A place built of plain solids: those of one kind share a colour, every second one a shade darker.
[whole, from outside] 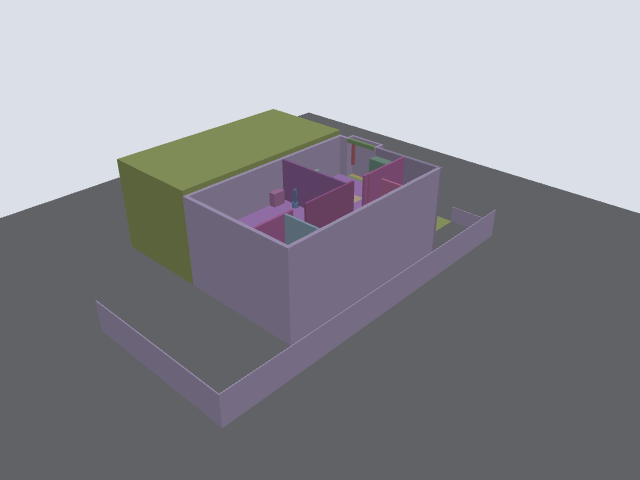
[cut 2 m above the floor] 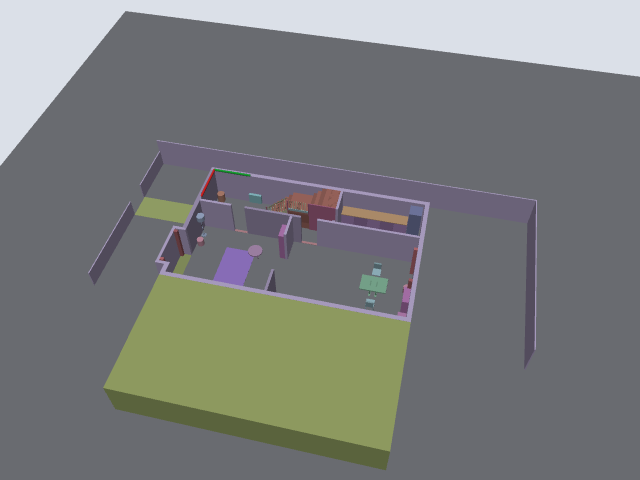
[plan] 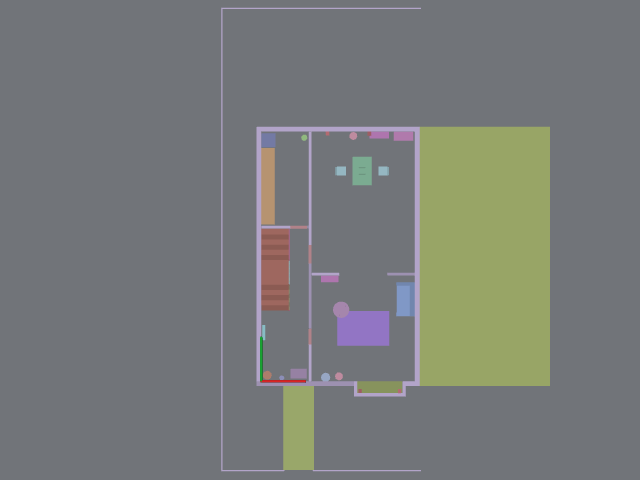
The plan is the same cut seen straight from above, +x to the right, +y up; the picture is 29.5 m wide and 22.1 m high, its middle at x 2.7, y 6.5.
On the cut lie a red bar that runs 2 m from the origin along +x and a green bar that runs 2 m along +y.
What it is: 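A semi-detached two-storey house, 7.1 m wide inside and 11.5 m deep; a hall 2.18 m wide with a straight stair of 13 risers of 219 mm on goings of 236 mm and a flat half landing; a through lounge; a bay window at the front; upstairs three bedrooms and a bathroom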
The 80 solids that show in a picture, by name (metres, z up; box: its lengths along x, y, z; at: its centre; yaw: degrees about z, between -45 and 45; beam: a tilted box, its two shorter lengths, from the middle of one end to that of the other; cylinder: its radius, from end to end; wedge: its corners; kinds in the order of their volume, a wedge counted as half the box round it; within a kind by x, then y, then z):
{
 "neighbour_house_1": {"box": [6.0, 11.94, 5.7], "at": [10.29, 5.74, 2.8]},
 "wall_1": {"box": [0.06, 21.34, 1.85], "at": [-1.82, 6.52, 0.88]},
 "wall_2": {"box": [2.92, 0.06, 1.05], "at": [-0.39, -4.12, 0.47]},
 "wall_3": {"box": [0.22, 11.94, 5.4], "at": [-0.11, 5.74, 2.65]},
 "wall_4": {"box": [1.33, 0.14, 2.75], "at": [0.66, 7.09, 1.33]},
 "wall_5": {"box": [4.64, 0.22, 5.4], "at": [2.1, -0.11, 2.65]},
 "wall_6": {"box": [0.14, 1.69, 2.75], "at": [2.24, 0.85, 1.33]},
 "wall_7": {"box": [0.14, 3.0, 2.75], "at": [2.24, 3.92, 1.33]},
 "wall_8": {"box": [0.14, 5.22, 2.75], "at": [2.24, 8.88, 1.33]},
 "wall_9": {"box": [9.2, 0.06, 1.85], "at": [2.75, 17.16, 0.88]},
 "wall_10": {"box": [1.28, 0.14, 2.75], "at": [2.95, 4.93, 1.33]},
 "wall_11": {"box": [7.51, 0.22, 5.4], "at": [3.53, 11.6, 2.65]},
 "wall_12": {"box": [0.16, 0.71, 5.4], "at": [4.34, -0.35, 2.65]},
 "wall_13": {"box": [4.98, 0.06, 1.05], "at": [4.86, -4.12, 0.47]},
 "wall_14": {"box": [2.39, 0.16, 5.4], "at": [5.46, -0.63, 2.65]},
 "wall_15": {"box": [1.28, 0.14, 2.75], "at": [6.43, 4.93, 1.33]},
 "wall_16": {"box": [0.16, 0.71, 5.4], "at": [6.57, -0.35, 2.65]},
 "wall_17": {"box": [0.8, 0.22, 5.4], "at": [6.89, -0.11, 2.65]},
 "wall_18": {"box": [0.22, 11.94, 5.4], "at": [7.18, 5.74, 2.65]},
 "tread_1": {"box": [1.26, 3.77, 0.24], "at": [0.63, 5.14, 0.1]},
 "tread_2": {"box": [1.26, 3.53, 0.46], "at": [0.63, 5.26, 0.21]},
 "tread_3": {"box": [1.26, 3.3, 0.68], "at": [0.63, 5.37, 0.32]},
 "tread_4": {"box": [1.26, 3.06, 0.89], "at": [0.63, 5.49, 0.43]},
 "tread_5": {"box": [1.26, 2.82, 1.11], "at": [0.63, 5.61, 0.54]},
 "tread_6": {"box": [1.26, 2.59, 1.33], "at": [0.63, 5.73, 0.65]},
 "tread_7": {"box": [1.26, 1.45, 1.55], "at": [0.63, 6.3, 0.75]},
 "tread_8": {"box": [1.26, 1.21, 1.77], "at": [0.63, 6.42, 0.86]},
 "tread_9": {"box": [1.26, 0.98, 1.99], "at": [0.63, 6.53, 0.97]},
 "tread_10": {"box": [1.26, 0.74, 2.21], "at": [0.63, 6.65, 1.08]},
 "tread_11": {"box": [1.26, 0.51, 2.42], "at": [0.63, 6.77, 1.19]},
 "tread_12": {"box": [1.26, 0.27, 2.64], "at": [0.63, 6.89, 1.3]},
 "upper_floor_rooms_1": {"box": [4.9, 11.5, 0.14], "at": [4.62, 5.74, 2.77]},
 "landing_wall_1": {"box": [0.14, 3.6, 2.65], "at": [2.24, 1.8, 4.02]},
 "landing_wall_2": {"box": [0.14, 3.66, 2.65], "at": [2.24, 6.27, 4.02]},
 "landing_wall_3": {"box": [0.14, 2.5, 2.65], "at": [2.24, 10.24, 4.02]},
 "ground_1": {"box": [1.42, 3.87, 0.5], "at": [1.72, -2.16, -0.25]},
 "ground_2": {"box": [2.07, 0.55, 0.5], "at": [5.46, -0.27, -0.25]},
 "kitchen_unit_1": {"box": [0.6, 0.7, 0.91], "at": [0.3, 7.56, 0.41]},
 "kitchen_unit_2": {"box": [0.6, 0.7, 0.91], "at": [0.3, 8.27, 0.41]},
 "kitchen_unit_3": {"box": [0.6, 0.7, 0.91], "at": [0.3, 8.97, 0.41]},
 "kitchen_unit_4": {"box": [0.6, 0.7, 0.91], "at": [0.3, 9.68, 0.41]},
 "kitchen_unit_5": {"box": [0.6, 0.7, 0.91], "at": [0.3, 10.39, 0.41]},
 "bedrooms_wall_1": {"box": [4.75, 0.14, 2.65], "at": [4.69, 4.93, 4.02]},
 "wardrobe_bed_1": {"box": [1.35, 0.6, 2.05], "at": [3.58, 0.3, 3.82]},
 "shelf_1": {"box": [0.8, 0.3, 1.81], "at": [3.15, 4.71, 0.85]},
 "shelf_2": {"box": [0.9, 0.32, 1.48], "at": [5.43, 11.33, 0.69]},
 "sofa_1": {"box": [0.65, 1.24, 0.37], "at": [6.56, 3.77, 0.24]},
 "sofa_2": {"box": [0.86, 0.16, 0.65], "at": [6.64, 3.07, 0.28]},
 "sofa_3": {"box": [0.86, 0.16, 0.65], "at": [6.64, 4.47, 0.28]},
 "sofa_4": {"box": [0.24, 1.56, 0.83], "at": [6.95, 3.77, 0.36]},
 "bath_wall_1": {"box": [2.18, 0.14, 2.65], "at": [1.09, 9.52, 4.02]},
 "fridge_freezer_1": {"box": [0.65, 0.65, 1.85], "at": [0.33, 11.09, 0.88]},
 "dresser_1": {"box": [0.9, 0.42, 0.92], "at": [6.55, 11.28, 0.41]},
 "dresser_2": {"box": [0.42, 0.8, 0.87], "at": [6.86, 5.69, 3.23]},
 "box_wall_1": {"box": [1.31, 0.14, 2.65], "at": [0.66, 3.22, 4.02]},
 "box_wall_2": {"box": [0.05, 0.14, 2.65], "at": [2.15, 3.22, 4.02]},
 "curtains_curtains_1": {"box": [0.17, 0.19, 2.3], "at": [3.04, 11.4, 1.2]},
 "curtains_curtains_2": {"box": [0.16, 0.19, 2.3], "at": [4.55, -0.46, 1.2]},
 "curtains_curtains_3": {"box": [0.17, 0.19, 2.3], "at": [4.97, 11.4, 1.2]},
 "curtains_curtains_4": {"box": [0.16, 0.19, 1.66], "at": [6.36, -0.46, 4.36]},
 "laid_rug_front_room_1": {"box": [2.4, 1.6, 0.06], "at": [4.69, 2.43, -0.02]},
 "stair_bulkhead_1": {"box": [0.05, 1.42, 2.75], "at": [1.28, 6.31, 1.32]},
 "front_wall_over_bay_1": {"box": [2.07, 0.22, 0.25], "at": [5.46, -0.11, 5.22]},
 "worktop_1": {"box": [0.62, 3.53, 0.04], "at": [0.31, 8.97, 0.88]},
 "meeting_table_1": {"box": [0.89, 1.31, 0.07], "at": [4.64, 9.67, 0.7]},
 "plant_pot_1": {"cylinder": 0.18, "from": [3.57, 0.23, 0.0], "to": [3.57, 0.23, 0.38]},
 "plant_pot_2": {"cylinder": 0.18, "from": [4.23, 11.29, 0.0], "to": [4.23, 11.29, 0.38]},
 "basket_hall_1": {"cylinder": 0.2, "from": [0.27, 0.27, -0.05], "to": [0.27, 0.27, 0.54]},
 "radiator_1": {"box": [0.14, 0.7, 0.6], "at": [0.1, 2.24, 0.42]},
 "floor_lamp_1": {"cylinder": 0.21, "from": [2.96, 0.17, 1.25], "to": [2.96, 0.17, 1.55]},
 "side_chair_1": {"box": [0.08, 0.38, 0.38], "at": [3.45, 9.67, 0.65]},
 "side_chair_2": {"box": [0.42, 0.42, 0.04], "at": [3.69, 9.67, 0.43]},
 "side_chair_3": {"box": [0.42, 0.42, 0.04], "at": [5.6, 9.67, 0.43]},
 "side_chair_4": {"box": [0.08, 0.38, 0.38], "at": [5.84, 9.67, 0.65]},
 "coffee_table_1": {"cylinder": 0.38, "from": [3.67, 3.29, 0.33], "to": [3.67, 3.29, 0.4]},
 "threshold_1": {"box": [0.78, 0.14, 0.07], "at": [1.72, 7.09, -0.01]},
 "threshold_2": {"box": [0.14, 0.73, 0.06], "at": [2.24, 2.06, -0.02]},
 "threshold_3": {"box": [0.14, 0.85, 0.07], "at": [2.24, 5.84, -0.01]},
 "laid_doormat_1": {"box": [0.75, 0.45, 0.06], "at": [1.72, 0.35, -0.02]},
 "flight_guard_board_1": {"box": [0.04, 1.14, 0.15], "at": [1.28, 5.0, 1.34]}
}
